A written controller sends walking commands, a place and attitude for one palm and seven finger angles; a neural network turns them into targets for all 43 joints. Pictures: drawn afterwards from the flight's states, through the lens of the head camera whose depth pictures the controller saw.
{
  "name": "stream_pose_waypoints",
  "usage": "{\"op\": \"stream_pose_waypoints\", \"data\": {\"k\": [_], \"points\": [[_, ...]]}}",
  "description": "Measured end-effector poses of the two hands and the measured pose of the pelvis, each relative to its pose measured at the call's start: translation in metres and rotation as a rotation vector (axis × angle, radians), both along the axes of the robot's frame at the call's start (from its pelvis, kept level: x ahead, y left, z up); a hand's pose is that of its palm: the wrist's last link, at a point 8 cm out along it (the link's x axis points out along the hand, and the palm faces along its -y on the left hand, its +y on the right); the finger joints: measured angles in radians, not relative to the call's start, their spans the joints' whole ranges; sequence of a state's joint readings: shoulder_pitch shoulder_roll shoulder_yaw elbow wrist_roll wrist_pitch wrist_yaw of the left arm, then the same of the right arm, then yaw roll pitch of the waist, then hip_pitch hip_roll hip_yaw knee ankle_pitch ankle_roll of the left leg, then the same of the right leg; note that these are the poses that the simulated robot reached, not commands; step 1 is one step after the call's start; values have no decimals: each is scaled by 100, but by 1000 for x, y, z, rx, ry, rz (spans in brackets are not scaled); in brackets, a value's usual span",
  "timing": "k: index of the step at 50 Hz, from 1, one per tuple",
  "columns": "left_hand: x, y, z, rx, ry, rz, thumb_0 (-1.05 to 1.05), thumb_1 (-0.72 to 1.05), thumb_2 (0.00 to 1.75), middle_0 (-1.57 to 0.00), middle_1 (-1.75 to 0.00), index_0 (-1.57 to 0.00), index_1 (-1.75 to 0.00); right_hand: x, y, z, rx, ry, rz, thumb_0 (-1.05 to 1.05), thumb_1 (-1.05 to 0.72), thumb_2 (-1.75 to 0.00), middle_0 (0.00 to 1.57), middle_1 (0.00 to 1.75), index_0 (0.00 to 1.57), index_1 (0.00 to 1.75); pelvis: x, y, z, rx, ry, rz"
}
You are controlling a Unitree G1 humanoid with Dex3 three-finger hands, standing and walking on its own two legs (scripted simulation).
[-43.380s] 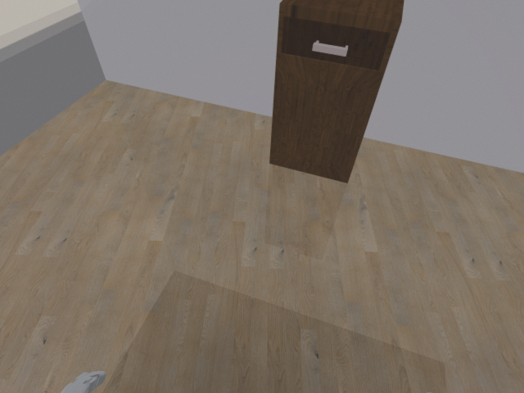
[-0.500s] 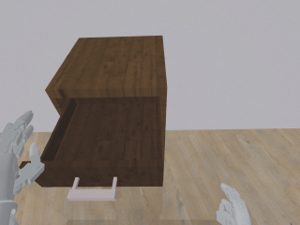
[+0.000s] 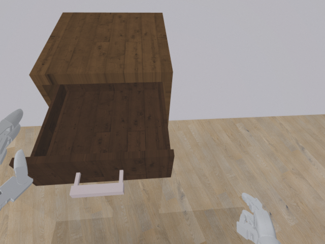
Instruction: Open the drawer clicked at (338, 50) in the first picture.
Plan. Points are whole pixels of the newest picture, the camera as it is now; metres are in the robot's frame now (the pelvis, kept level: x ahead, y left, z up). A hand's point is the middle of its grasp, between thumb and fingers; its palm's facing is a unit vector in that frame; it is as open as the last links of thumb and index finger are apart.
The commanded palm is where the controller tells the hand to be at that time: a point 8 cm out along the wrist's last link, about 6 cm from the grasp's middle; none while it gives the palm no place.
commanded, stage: step back with the hand held close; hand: left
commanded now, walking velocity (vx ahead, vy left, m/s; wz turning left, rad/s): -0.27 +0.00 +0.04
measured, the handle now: (99, 182) +0.28 +0.19 -0.05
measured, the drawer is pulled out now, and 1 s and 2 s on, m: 0.29 0.29 0.29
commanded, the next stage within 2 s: stop stepping back and stand still in 0.92 s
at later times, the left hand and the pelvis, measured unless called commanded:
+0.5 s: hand (3, 229) +0.12 +0.23 +0.16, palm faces +0.38 -0.79 -0.49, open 7.4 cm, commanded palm +0.06 +0.27 +0.18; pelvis -0.07 -0.01 -0.02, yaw +0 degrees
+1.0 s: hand out of the picture +0.04 +0.16 +0.16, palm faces +0.22 -0.84 -0.49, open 7.4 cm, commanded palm -0.03 +0.22 +0.18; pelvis -0.17 -0.05 -0.01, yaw -3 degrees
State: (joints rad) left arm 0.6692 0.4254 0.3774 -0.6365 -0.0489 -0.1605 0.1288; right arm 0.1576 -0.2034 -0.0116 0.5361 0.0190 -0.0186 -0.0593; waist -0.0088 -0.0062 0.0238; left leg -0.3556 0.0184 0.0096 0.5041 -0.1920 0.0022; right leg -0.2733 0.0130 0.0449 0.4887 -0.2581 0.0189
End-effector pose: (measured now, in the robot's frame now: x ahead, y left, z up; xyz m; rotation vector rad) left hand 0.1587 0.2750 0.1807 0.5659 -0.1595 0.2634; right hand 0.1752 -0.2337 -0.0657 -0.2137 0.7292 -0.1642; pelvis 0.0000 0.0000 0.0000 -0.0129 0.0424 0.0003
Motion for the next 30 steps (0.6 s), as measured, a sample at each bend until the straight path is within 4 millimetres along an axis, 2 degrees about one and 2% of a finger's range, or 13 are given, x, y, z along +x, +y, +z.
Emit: {"op": "stream_pose_waypoints", "data": {"k": [10,17,21,25,30], "points": [[-47,1,-1,-35,-77,45,1,89,90,-21,-31,-22,-30,-29,13,-4,10,-34,55,1,-90,-90,20,30,20,30,-34,2,-5,-23,-12,17],[-59,10,-1,-21,-116,39,1,89,90,-21,-31,-21,-30,-59,15,-12,-12,-4,43,1,-90,-90,20,30,20,30,-52,9,-10,-28,-20,18],[-65,10,2,27,-125,37,1,89,90,-21,-31,-21,-30,-73,17,-15,5,-9,47,1,-90,-90,20,30,20,30,-62,3,-12,-29,-10,30],[-74,-3,1,33,-140,24,1,89,90,-21,-30,-21,-30,-81,12,-23,25,-19,69,1,-90,-90,20,30,20,30,-71,-8,-18,-4,21,-3],[-82,-30,1,-23,-127,-36,1,89,90,-21,-30,-21,-30,-97,-1,-28,43,14,63,1,-90,-90,20,30,20,30,-88,-18,-13,-25,-1,0]]}}
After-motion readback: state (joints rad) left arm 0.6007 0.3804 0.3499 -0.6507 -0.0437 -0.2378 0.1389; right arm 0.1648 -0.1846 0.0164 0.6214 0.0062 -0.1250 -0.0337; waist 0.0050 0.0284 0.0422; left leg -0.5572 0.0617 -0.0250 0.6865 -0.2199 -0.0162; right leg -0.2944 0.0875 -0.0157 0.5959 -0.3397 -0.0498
